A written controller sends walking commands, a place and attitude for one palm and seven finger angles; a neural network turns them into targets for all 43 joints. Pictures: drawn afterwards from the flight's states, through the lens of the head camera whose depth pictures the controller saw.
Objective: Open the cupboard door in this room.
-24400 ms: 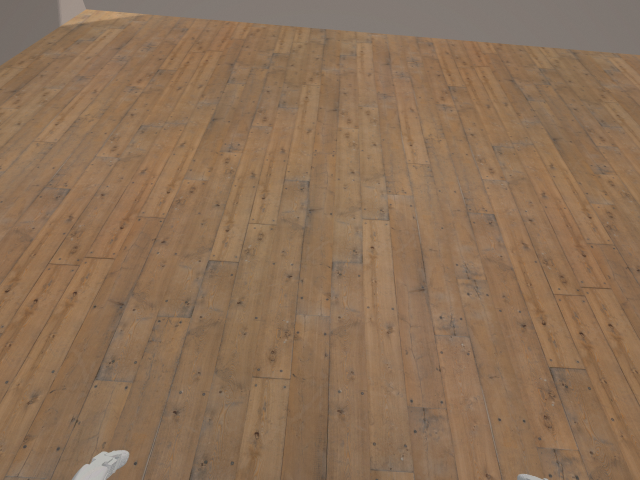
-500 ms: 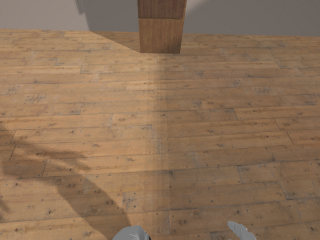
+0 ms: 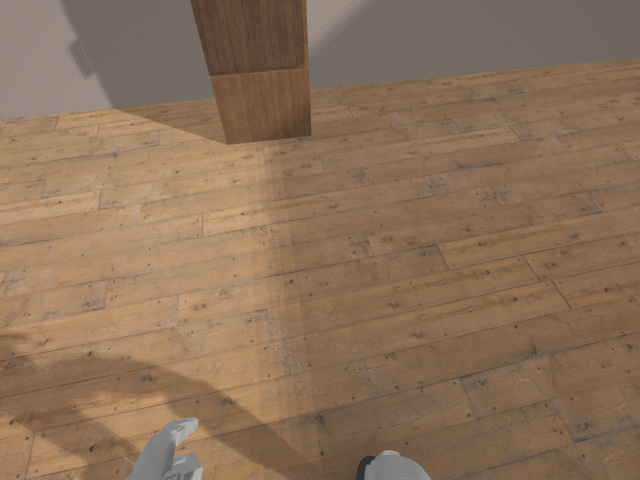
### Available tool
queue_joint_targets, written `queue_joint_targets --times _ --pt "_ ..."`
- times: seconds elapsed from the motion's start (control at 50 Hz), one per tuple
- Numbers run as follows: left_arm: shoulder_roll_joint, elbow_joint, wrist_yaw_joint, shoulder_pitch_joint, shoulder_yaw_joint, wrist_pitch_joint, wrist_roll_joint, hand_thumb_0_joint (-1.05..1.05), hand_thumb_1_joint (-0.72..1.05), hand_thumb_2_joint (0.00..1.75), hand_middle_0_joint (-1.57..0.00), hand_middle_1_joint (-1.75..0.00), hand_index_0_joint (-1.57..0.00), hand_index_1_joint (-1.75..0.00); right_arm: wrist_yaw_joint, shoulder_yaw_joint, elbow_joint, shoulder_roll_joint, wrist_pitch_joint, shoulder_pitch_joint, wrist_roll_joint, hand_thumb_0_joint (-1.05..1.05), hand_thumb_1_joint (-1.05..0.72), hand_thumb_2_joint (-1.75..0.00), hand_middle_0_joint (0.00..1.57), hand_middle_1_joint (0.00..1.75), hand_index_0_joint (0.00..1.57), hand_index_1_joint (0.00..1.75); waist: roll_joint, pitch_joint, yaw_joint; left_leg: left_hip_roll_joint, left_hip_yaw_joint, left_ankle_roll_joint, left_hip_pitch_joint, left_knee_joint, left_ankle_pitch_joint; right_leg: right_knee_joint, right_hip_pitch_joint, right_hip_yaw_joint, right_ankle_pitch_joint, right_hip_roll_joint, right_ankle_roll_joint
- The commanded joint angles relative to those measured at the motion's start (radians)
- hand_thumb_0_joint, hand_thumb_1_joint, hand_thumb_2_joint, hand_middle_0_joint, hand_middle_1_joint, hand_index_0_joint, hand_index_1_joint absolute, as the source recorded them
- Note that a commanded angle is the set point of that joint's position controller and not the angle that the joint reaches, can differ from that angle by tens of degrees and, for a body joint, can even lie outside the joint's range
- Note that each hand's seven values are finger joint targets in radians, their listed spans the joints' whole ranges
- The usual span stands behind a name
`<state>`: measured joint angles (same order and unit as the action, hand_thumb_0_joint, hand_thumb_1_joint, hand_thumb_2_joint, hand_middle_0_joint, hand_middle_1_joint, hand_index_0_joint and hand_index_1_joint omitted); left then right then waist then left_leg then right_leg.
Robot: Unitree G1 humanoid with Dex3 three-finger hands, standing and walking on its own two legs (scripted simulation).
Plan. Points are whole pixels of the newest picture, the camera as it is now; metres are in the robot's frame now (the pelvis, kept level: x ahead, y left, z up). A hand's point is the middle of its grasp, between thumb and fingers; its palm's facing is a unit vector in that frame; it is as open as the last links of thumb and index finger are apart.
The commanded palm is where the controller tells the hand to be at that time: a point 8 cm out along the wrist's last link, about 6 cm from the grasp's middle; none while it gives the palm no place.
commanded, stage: turn or walk to find it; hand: left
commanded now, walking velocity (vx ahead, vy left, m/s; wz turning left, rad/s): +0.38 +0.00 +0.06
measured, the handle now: out of the picture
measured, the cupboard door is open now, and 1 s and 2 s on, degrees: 0 0 0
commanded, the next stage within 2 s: stand and wait in 0.82 s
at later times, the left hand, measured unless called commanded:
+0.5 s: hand out of the picture +0.12 +0.17 -0.17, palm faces +0.19 -0.97 -0.16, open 7.4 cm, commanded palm none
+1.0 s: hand (218, 258) +0.52 +0.19 -0.14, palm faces -0.01 -0.97 -0.23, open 7.4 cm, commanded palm none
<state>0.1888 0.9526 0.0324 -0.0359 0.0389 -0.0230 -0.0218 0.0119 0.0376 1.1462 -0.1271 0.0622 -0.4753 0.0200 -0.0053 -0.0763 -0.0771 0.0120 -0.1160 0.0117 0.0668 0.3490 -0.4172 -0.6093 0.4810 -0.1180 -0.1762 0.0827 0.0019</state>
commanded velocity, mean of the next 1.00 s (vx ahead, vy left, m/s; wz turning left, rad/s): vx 0.30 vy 0.00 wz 0.02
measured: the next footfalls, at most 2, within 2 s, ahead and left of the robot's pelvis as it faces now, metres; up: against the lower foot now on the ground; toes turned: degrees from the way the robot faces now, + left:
right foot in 0.02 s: +0.16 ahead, -0.12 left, +0.00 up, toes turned -8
left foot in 0.52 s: +0.34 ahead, +0.13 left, +0.00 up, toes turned +12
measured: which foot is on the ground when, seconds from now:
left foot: down 0.00-0.04, up 0.06-0.50, down 0.52-1.00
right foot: up 0.00-0.00, down 0.02-0.54, up 0.56-1.00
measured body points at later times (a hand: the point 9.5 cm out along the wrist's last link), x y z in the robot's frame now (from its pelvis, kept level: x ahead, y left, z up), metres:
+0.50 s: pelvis +0.21 +0.00 +0.01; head +0.23 +0.02 +0.45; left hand +0.11 +0.22 -0.15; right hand +0.36 -0.21 -0.13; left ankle +0.30 +0.13 -0.72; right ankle +0.12 -0.11 -0.73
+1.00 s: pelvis +0.40 +0.00 +0.01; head +0.43 -0.01 +0.45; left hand +0.52 +0.25 -0.13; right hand +0.33 -0.22 -0.15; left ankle +0.30 +0.12 -0.73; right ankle +0.51 -0.11 -0.72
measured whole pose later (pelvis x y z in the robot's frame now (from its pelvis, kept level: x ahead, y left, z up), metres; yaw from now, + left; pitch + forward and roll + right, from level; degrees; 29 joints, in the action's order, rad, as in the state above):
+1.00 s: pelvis +0.40 +0.00 +0.01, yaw +1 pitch -1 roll +2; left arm 0.20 0.99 0.02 -0.09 0.05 -0.02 -0.02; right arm 0.01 0.05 1.13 -0.15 0.04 -0.40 0.02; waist 0.01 -0.08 -0.05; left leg -0.04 -0.18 -0.03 -0.02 0.40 -0.35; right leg -0.63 0.47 -0.11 -0.14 0.11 0.03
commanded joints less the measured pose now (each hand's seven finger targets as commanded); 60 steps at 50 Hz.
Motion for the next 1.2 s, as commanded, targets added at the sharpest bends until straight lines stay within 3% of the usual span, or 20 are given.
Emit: queue_joint_targets --times 0.0,0.02,0.08,0.18,0.4,0.46,0.48,0.52,0.58,0.66,0.8,0.88,0.94,0.96,0.98,1.02,1.04,1.06,1.12,1.18 --pt "0.236 0.087 -0.031 -0.487 0.067 -0.056 -0.016 0.00 0.90 0.90 -0.20 -0.30 -0.20 -0.30 -0.004 0.025 -0.072 -0.123 0.030 -0.008 -0.020 0.00 -0.90 -0.90 0.20 0.30 0.20 0.30 0.228 0.331 0.244 -0.050 0.015 0.014 -0.498 0.713 0.339 0.131 -0.811 0.373 0.268 0.293 -0.154" --pt "0.287 0.112 -0.036 -0.521 0.072 -0.051 0.008 0.00 0.90 0.90 -0.20 -0.30 -0.20 -0.30 0.000 0.019 -0.093 -0.124 0.025 0.009 -0.024 0.00 -0.90 -0.90 0.20 0.30 0.20 0.30 0.235 0.357 0.217 0.016 0.086 0.004 -0.628 0.960 -0.145 0.209 -0.827 0.581 0.435 0.422 -0.239" --pt "0.165 0.059 -0.038 -0.275 0.048 -0.050 0.016 0.00 0.90 0.90 -0.20 -0.30 -0.20 -0.30 -0.010 0.031 -0.097 -0.098 0.001 0.133 -0.014 0.00 -0.90 -0.90 0.20 0.30 0.20 0.30 0.046 0.071 0.140 -0.126 0.165 0.013 -0.678 1.006 0.056 0.328 -0.431 0.384 0.060 0.334 -0.173" --pt "0.058 0.079 -0.041 -0.232 0.027 -0.066 -0.003 0.00 0.90 0.90 -0.20 -0.30 -0.20 -0.30 -0.024 0.030 -0.080 -0.042 -0.044 0.086 0.009 0.00 -0.90 -0.90 0.20 0.30 0.20 0.30 0.127 0.003 0.048 -0.155 0.103 -0.033 -0.583 0.809 0.185 0.418 -0.183 0.132 0.001 0.202 -0.111" --pt "0.123 0.144 -0.040 -0.388 0.027 -0.067 -0.002 0.00 0.90 0.90 -0.20 -0.30 -0.20 -0.30 -0.050 0.013 -0.208 -0.073 -0.015 0.430 0.006 0.00 -0.90 -0.90 0.20 0.30 0.20 0.30 0.094 -0.020 0.136 -0.126 0.015 -0.030 -0.591 0.295 0.207 0.364 -0.446 0.108 0.220 0.227 -0.141" --pt "0.136 0.150 -0.042 -0.366 0.029 -0.059 0.003 0.00 0.90 0.90 -0.20 -0.30 -0.20 -0.30 -0.038 0.023 -0.179 -0.111 -0.004 0.323 0.010 0.00 -0.90 -0.90 0.20 0.30 0.20 0.30 0.069 0.043 0.066 -0.070 -0.030 -0.008 -0.347 0.169 0.213 0.193 -0.412 0.056 0.365 0.206 -0.112" --pt "0.123 0.147 -0.040 -0.360 0.026 -0.058 0.007 0.00 0.90 0.90 -0.20 -0.30 -0.20 -0.30 -0.031 0.037 -0.141 -0.162 0.003 0.197 0.015 0.00 -0.90 -0.90 0.20 0.30 0.20 0.30 -0.018 0.116 0.011 -0.078 -0.004 0.013 -0.109 0.118 0.250 -0.011 -0.301 0.006 0.377 0.152 -0.078" --pt "0.059 0.091 -0.027 -0.345 0.005 -0.064 0.014 0.00 0.90 0.90 -0.20 -0.30 -0.20 -0.30 -0.011 0.077 -0.084 -0.333 0.003 -0.039 0.013 0.00 -0.90 -0.90 0.20 0.30 0.20 0.30 -0.329 0.254 -0.064 -0.470 0.509 0.181 0.245 -0.005 0.407 -0.526 0.122 -0.025 -0.386 -0.041 0.000" --pt "0.073 0.089 -0.023 -0.242 0.021 -0.045 0.005 0.00 0.90 0.90 -0.20 -0.30 -0.20 -0.30 -0.005 0.052 -0.124 -0.225 0.001 0.134 -0.001 0.00 -0.90 -0.90 0.20 0.30 0.20 0.30 -0.121 0.070 0.001 -0.425 0.382 0.164 -0.062 -0.107 0.198 -0.635 0.171 0.086 -0.257 0.063 -0.005" --pt "0.006 0.106 -0.016 -0.302 0.022 -0.004 -0.008 0.00 0.90 0.90 -0.20 -0.30 -0.20 -0.30 0.000 0.032 -0.126 -0.148 0.014 0.188 0.001 0.00 -0.90 -0.90 0.20 0.30 0.20 0.30 -0.109 -0.011 0.080 -0.315 0.183 0.108 -0.280 -0.195 0.139 -0.561 0.073 0.073 -0.111 0.077 0.017" --pt "0.023 0.017 -0.002 -0.141 0.031 0.010 -0.006 0.00 0.90 0.90 -0.20 -0.30 -0.20 -0.30 0.003 0.045 -0.111 -0.152 0.026 0.126 0.000 0.00 -0.90 -0.90 0.20 0.30 0.20 0.30 -0.096 -0.044 0.075 -0.303 0.115 0.145 -0.190 -0.220 0.271 -0.352 0.185 0.066 0.029 0.101 0.051" --pt "0.016 -0.011 -0.008 -0.062 0.017 -0.001 0.001 0.00 0.90 0.90 -0.20 -0.30 -0.20 -0.30 0.007 0.043 -0.085 -0.162 0.018 0.086 0.006 0.00 -0.90 -0.90 0.20 0.30 0.20 0.30 -0.112 -0.032 0.051 -0.293 0.067 0.133 -0.128 -0.107 0.587 -0.101 0.080 0.018 0.000 0.053 0.036" --pt "0.023 0.013 -0.017 -0.127 0.013 -0.012 0.000 0.00 0.90 0.90 -0.20 -0.30 -0.20 -0.30 0.011 0.041 -0.069 -0.172 0.005 0.083 0.007 0.00 -0.90 -0.90 0.20 0.30 0.20 0.30 -0.111 0.023 0.077 -0.278 0.039 0.093 -0.137 0.027 0.728 0.018 -0.112 -0.014 0.037 0.000 0.013" --pt "0.045 0.043 -0.020 -0.221 0.015 -0.021 -0.001 0.00 0.90 0.90 -0.20 -0.30 -0.20 -0.30 0.011 0.039 -0.065 -0.172 0.002 0.091 0.002 0.00 -0.90 -0.90 0.20 0.30 0.20 0.30 -0.082 0.076 0.123 -0.256 0.029 0.064 -0.137 0.128 0.734 0.096 -0.232 -0.020 0.105 -0.013 0.011" --pt "0.094 0.078 -0.026 -0.308 0.021 -0.035 -0.004 0.00 0.90 0.90 -0.20 -0.30 -0.20 -0.30 0.006 0.034 -0.059 -0.158 0.003 0.081 -0.004 0.00 -0.90 -0.90 0.20 0.30 0.20 0.30 -0.006 0.136 0.155 -0.212 0.008 0.027 -0.211 0.252 0.644 0.144 -0.398 0.005 0.263 0.013 0.008" --pt "0.240 0.122 -0.040 -0.451 0.046 -0.050 0.007 0.00 0.90 0.90 -0.20 -0.30 -0.20 -0.30 0.007 0.019 -0.076 -0.091 -0.010 0.012 -0.019 0.00 -0.90 -0.90 0.20 0.30 0.20 0.30 0.277 0.298 0.163 -0.036 0.001 -0.041 -0.480 0.692 -0.205 0.138 -0.676 0.364 0.935 0.393 -0.172" --pt "0.218 0.109 -0.047 -0.392 0.035 -0.049 0.015 0.00 0.90 0.90 -0.20 -0.30 -0.20 -0.30 0.016 0.017 -0.068 -0.093 -0.027 0.033 -0.022 0.00 -0.90 -0.90 0.20 0.30 0.20 0.30 0.188 0.259 0.148 -0.071 0.107 -0.039 -0.464 0.759 -0.221 0.191 -0.567 0.324 0.871 0.396 -0.208" --pt "0.194 0.094 -0.049 -0.312 0.034 -0.049 0.013 0.00 0.90 0.90 -0.20 -0.30 -0.20 -0.30 0.011 0.013 -0.059 -0.070 -0.039 0.042 -0.022 0.00 -0.90 -0.90 0.20 0.30 0.20 0.30 0.220 0.238 0.128 -0.094 0.129 -0.041 -0.486 0.794 -0.173 0.226 -0.507 0.303 0.713 0.365 -0.188" --pt "0.120 0.042 -0.055 -0.158 0.017 -0.032 0.015 0.00 0.90 0.90 -0.20 -0.30 -0.20 -0.30 0.003 0.016 -0.043 -0.071 -0.066 0.071 -0.014 0.00 -0.90 -0.90 0.20 0.30 0.20 0.30 0.116 0.124 0.072 -0.114 0.134 -0.054 -0.468 0.798 -0.008 0.300 -0.308 0.142 0.427 0.281 -0.114" --pt "0.109 0.034 -0.058 -0.121 0.020 -0.026 0.010 0.00 0.90 0.90 -0.20 -0.30 -0.20 -0.30 -0.005 0.023 -0.047 -0.068 -0.088 0.066 -0.011 0.00 -0.90 -0.90 0.20 0.30 0.20 0.30 0.133 0.112 0.050 -0.113 0.107 -0.071 -0.448 0.756 0.049 0.349 -0.244 0.067 0.279 0.262 -0.103"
